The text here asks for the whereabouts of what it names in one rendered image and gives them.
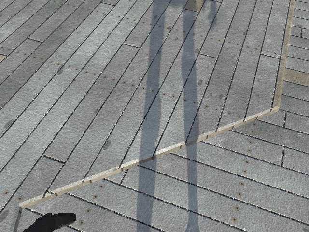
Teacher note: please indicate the robot left hand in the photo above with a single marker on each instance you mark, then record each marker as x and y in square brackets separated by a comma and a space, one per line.
[49, 222]

